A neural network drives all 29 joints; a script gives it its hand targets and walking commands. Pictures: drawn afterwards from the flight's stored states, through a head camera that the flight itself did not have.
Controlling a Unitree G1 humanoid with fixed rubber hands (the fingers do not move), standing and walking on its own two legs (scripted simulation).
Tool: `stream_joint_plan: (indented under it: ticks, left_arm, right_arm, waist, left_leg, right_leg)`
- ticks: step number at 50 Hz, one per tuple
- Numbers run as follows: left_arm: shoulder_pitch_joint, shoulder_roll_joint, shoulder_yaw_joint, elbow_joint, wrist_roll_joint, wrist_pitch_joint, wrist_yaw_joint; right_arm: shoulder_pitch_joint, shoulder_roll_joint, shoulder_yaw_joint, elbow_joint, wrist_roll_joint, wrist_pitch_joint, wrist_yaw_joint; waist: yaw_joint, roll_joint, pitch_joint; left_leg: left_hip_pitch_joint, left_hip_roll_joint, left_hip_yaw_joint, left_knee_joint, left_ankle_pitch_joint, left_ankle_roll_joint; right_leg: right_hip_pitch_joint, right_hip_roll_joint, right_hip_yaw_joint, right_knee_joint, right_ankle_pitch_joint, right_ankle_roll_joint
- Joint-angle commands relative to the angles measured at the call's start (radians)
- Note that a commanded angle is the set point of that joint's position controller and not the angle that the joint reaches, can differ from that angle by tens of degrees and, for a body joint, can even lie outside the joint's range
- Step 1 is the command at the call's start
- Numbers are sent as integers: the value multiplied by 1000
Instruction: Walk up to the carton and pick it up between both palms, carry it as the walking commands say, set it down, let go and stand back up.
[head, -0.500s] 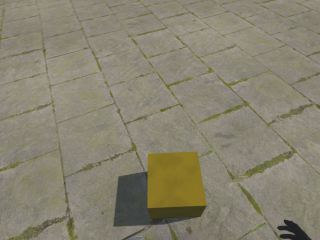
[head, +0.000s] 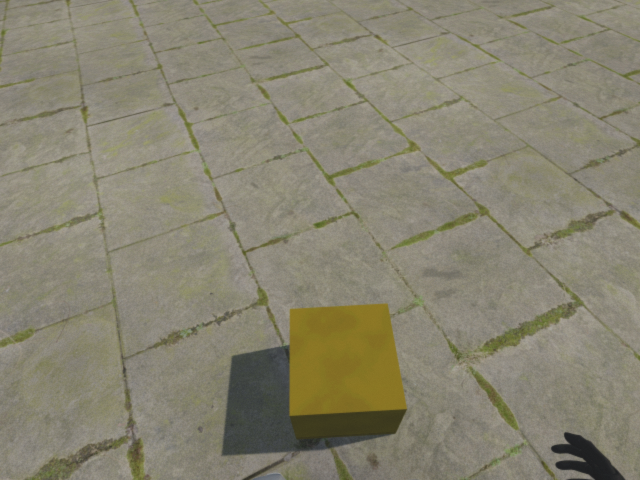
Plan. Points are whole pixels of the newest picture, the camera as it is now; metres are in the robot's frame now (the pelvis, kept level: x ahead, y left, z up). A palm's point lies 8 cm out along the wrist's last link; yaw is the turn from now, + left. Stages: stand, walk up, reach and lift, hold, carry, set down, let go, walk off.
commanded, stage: walk up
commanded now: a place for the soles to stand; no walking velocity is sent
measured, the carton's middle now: (342, 370) +0.49 -0.03 -0.63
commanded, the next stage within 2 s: reach and lift in 1.48 s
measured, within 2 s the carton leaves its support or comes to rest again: neither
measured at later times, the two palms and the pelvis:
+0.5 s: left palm out of the picture +0.03 +0.30 -0.10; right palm out of the picture +0.05 -0.33 -0.08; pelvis -0.06 -0.02 +0.00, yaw +1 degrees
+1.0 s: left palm out of the picture +0.03 +0.28 -0.09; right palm out of the picture +0.06 -0.34 -0.08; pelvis -0.05 -0.03 +0.01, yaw +2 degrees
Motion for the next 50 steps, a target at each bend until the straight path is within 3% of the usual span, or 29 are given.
stream_joint_plan:
  ticks: [1,2,3,5,7,8,9,10,11,12,14,15,16,17,18,20,21,23,25,27,31,32,34,35,37,39,41,48,50]
  left_arm:
    - [-7,239,94,-36,11,0,-10]
    - [-62,272,100,-41,7,-3,-13]
    - [-118,282,88,-61,9,-3,-14]
    - [-138,275,84,-72,11,-8,-10]
    - [-159,248,84,-78,18,1,-2]
    - [-141,248,89,-76,18,0,-1]
    - [-147,230,74,-72,3,1,-2]
    - [-138,199,68,-67,2,0,-4]
    - [-76,155,53,-73,-13,0,-5]
    - [-78,145,41,-56,-23,4,-2]
    - [-86,180,64,-27,-1,3,-13]
    - [-51,176,70,-24,-4,-9,-16]
    - [-56,170,71,-3,-3,-20,-16]
    - [-49,178,72,1,-2,-26,-18]
    - [-63,193,73,0,2,-29,-14]
    - [-113,221,68,-4,1,-35,-14]
    - [-155,202,66,-21,6,-35,-13]
    - [-163,187,68,-27,0,-29,-21]
    - [-137,189,62,-1,1,-33,-23]
    - [-135,180,69,1,-3,-34,-25]
    - [-121,183,63,9,0,-36,-26]
    - [-140,187,62,-4,3,-32,-26]
    - [-109,179,57,1,-3,-30,-29]
    - [-122,171,55,7,-1,-33,-29]
    - [-109,179,64,6,2,-43,-26]
    - [-141,192,58,-10,1,-45,-25]
    - [-129,185,57,-8,-8,-44,-22]
    - [-140,190,67,-14,-5,-42,-18]
    - [-132,183,66,-6,-7,-41,-17]
  right_arm:
    - [-77,-192,-40,-46,1,-9,-24]
    - [-47,-161,-39,-50,-1,-6,-29]
    - [-23,-158,-41,-34,1,-1,-31]
    - [18,-165,-48,-22,-7,8,-26]
    - [50,-158,-46,-3,1,7,-25]
    - [68,-147,-48,1,-2,-4,-25]
    - [104,-155,-52,29,-7,-17,-29]
    - [111,-183,-58,36,-16,-32,-32]
    - [67,-222,-61,14,-31,-44,-34]
    - [-28,-266,-56,-16,-25,-50,-35]
    - [-73,-268,-62,-23,-25,-52,-37]
    - [-81,-251,-51,-31,-27,-50,-33]
    - [-78,-222,-37,-15,-19,-45,-29]
    - [-61,-192,-28,-7,-15,-47,-26]
    - [-50,-190,-32,-21,-8,-49,-22]
    - [-22,-168,-23,-4,1,-42,-19]
    - [2,-181,-32,10,-13,-38,-18]
    - [1,-174,-26,13,-15,-38,-14]
    - [-18,-191,-25,22,-14,-43,-16]
    - [-20,-202,-31,16,-16,-45,-11]
    - [-11,-197,-31,20,-11,-42,-10]
    - [-4,-206,-38,28,-20,-40,-9]
    - [-34,-197,-31,23,-19,-42,-10]
    - [-23,-205,-27,20,-12,-44,-10]
    - [-10,-190,-22,30,-14,-45,-10]
    - [5,-178,-26,22,-13,-47,-10]
    - [4,-168,-20,27,-6,-44,-14]
    - [20,-184,-25,24,-13,-42,-14]
    - [8,-177,-25,24,-11,-37,-16]
  waist:
    - [8,-84,-19]
    - [-8,-226,-5]
    - [-24,-220,4]
    - [-17,-251,20]
    - [-19,-213,11]
    - [-31,-165,-18]
    - [-47,-153,-52]
    - [-52,-61,-124]
    - [-11,98,-199]
    - [23,154,-116]
    - [10,94,-101]
    - [46,99,-108]
    - [53,84,-78]
    - [43,23,-125]
    - [27,55,-159]
    - [-3,-10,-129]
    - [-25,-23,-144]
    - [-16,23,-100]
    - [0,-25,-95]
    - [6,41,-113]
    - [-2,-17,-127]
    - [-3,38,-119]
    - [11,66,-136]
    - [9,39,-125]
    - [9,19,-169]
    - [-16,-23,-197]
    - [-12,9,-229]
    - [-16,-8,-197]
    - [2,-15,-193]
  left_leg:
    - [-33,35,-75,3,-94,33]
    - [0,-70,2,111,-162,7]
    - [76,-67,-16,200,-253,1]
    - [79,-65,-27,305,-266,13]
    - [56,-63,-14,259,-196,11]
    - [88,-49,-19,80,-204,5]
    - [142,-32,-15,-52,-79,6]
    - [217,6,-92,-177,-12,14]
    - [294,177,-350,-264,70,62]
    - [193,252,-488,-315,-20,127]
    - [57,234,-386,-306,-105,178]
    - [9,189,-313,-263,-32,132]
    - [-33,137,-248,-245,8,86]
    - [-24,125,-218,-210,57,56]
    - [12,94,-169,-184,25,33]
    - [80,43,-150,-154,-39,10]
    - [118,39,-150,-179,-93,27]
    - [44,61,-202,-231,-168,39]
    - [32,68,-209,-243,-160,33]
    - [27,61,-196,-251,-160,35]
    - [52,51,-202,-252,-157,24]
    - [47,63,-216,-278,-190,37]
    - [51,76,-216,-287,-162,31]
    - [30,88,-241,-287,-137,30]
    - [77,55,-175,-219,3,16]
    - [147,38,-150,-168,72,13]
    - [178,39,-146,-152,117,11]
    - [137,59,-171,-171,119,17]
    - [120,66,-174,-185,104,26]
  right_leg:
    - [-75,-147,223,-269,130,-118]
    - [-128,-217,280,-347,182,-183]
    - [-245,-254,345,-405,148,-222]
    - [-252,-235,287,-383,167,-227]
    - [-169,-189,249,-321,224,-195]
    - [-103,-170,237,-276,182,-173]
    - [-75,-165,217,-213,258,-141]
    - [-38,-132,182,-125,239,-98]
    - [-112,-64,116,29,135,-55]
    - [-156,16,70,23,-79,-24]
    - [-1,-4,56,26,-133,-31]
    - [98,4,30,-66,-39,-36]
    - [137,2,28,-139,65,-45]
    - [195,-25,57,-195,136,-53]
    - [185,-57,74,-197,159,-61]
    - [80,-118,171,-272,127,-83]
    - [35,-122,174,-291,46,-79]
    - [49,-81,128,-274,-63,-60]
    - [59,-69,104,-270,-37,-50]
    - [82,-75,105,-280,-37,-52]
    - [67,-73,124,-302,-70,-50]
    - [68,-68,109,-278,-74,-46]
    - [81,-66,85,-266,-45,-45]
    - [103,-49,70,-243,21,-47]
    - [130,-82,107,-276,117,-48]
    - [106,-121,130,-298,191,-66]
    - [110,-125,134,-290,249,-64]
    - [101,-119,108,-278,199,-52]
    - [105,-117,92,-276,167,-53]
